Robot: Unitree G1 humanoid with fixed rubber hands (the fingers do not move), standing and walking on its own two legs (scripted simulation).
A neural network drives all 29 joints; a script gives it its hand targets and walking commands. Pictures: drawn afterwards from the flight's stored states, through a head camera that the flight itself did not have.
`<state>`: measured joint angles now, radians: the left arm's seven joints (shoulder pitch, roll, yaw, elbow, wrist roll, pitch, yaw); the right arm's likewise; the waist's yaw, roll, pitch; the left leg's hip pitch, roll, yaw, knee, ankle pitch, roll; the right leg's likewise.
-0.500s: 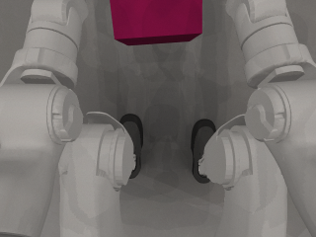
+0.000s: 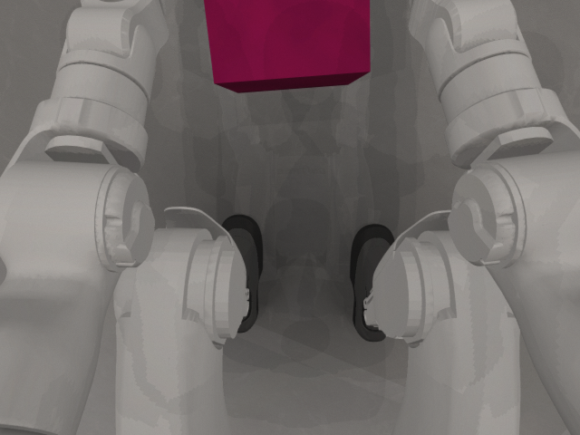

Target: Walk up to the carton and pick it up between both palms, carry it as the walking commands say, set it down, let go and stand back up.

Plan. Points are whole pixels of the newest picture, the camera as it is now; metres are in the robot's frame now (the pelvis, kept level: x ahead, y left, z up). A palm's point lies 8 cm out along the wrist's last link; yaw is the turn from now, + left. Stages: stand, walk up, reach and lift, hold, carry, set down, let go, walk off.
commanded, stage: reach and lift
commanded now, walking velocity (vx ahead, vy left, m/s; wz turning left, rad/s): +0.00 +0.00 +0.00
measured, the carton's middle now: out of the picture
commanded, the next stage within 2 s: none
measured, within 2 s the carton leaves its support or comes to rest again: leaves its support in 0.10 s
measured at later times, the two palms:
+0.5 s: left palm out of the picture +0.54 +0.16 -0.12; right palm out of the picture +0.55 -0.09 -0.12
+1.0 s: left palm out of the picture +0.53 +0.15 -0.07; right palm out of the picture +0.54 -0.09 -0.06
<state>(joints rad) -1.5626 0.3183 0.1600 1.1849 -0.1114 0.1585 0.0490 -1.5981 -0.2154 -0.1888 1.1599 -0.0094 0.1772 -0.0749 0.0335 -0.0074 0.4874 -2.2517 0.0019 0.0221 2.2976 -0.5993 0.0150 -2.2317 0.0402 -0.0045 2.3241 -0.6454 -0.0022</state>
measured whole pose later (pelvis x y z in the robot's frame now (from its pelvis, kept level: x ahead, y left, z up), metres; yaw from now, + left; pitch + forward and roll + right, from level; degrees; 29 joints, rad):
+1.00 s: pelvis +0.00 +0.00 +0.05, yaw +1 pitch +40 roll -2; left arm -1.37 0.06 0.35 0.83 0.13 0.31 0.30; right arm -1.35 -0.04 -0.40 0.79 -0.15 0.31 -0.20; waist 0.02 -0.01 0.18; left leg -2.25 -0.06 -0.02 2.09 -0.54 0.00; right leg -2.20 0.08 0.02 2.11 -0.61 0.05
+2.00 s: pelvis -0.01 +0.00 +0.15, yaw +1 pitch +39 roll -1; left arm -1.14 -0.09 0.48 0.73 0.29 0.37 0.26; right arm -1.13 0.09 -0.49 0.72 -0.28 0.36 -0.19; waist 0.01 -0.01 -0.06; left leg -1.98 -0.06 -0.03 1.78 -0.48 -0.01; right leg -1.95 0.08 0.04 1.80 -0.54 0.04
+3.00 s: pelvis +0.02 +0.00 +0.26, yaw +2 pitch +30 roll -1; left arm -0.87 -0.17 0.47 0.71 0.31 0.31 0.25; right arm -0.85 0.17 -0.46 0.70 -0.30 0.31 -0.18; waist 0.01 -0.01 -0.13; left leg -1.49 -0.06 -0.05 1.40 -0.44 -0.01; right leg -1.46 0.06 0.05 1.42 -0.49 0.02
